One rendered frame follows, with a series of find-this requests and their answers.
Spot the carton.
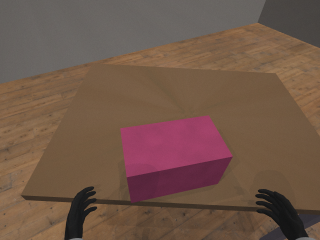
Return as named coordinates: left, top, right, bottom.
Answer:
left=120, top=115, right=233, bottom=203

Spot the robot right hand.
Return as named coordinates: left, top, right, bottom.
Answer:
left=255, top=189, right=309, bottom=240

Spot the table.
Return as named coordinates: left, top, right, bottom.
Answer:
left=21, top=63, right=320, bottom=240

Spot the robot left hand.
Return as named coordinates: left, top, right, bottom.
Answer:
left=64, top=186, right=97, bottom=240

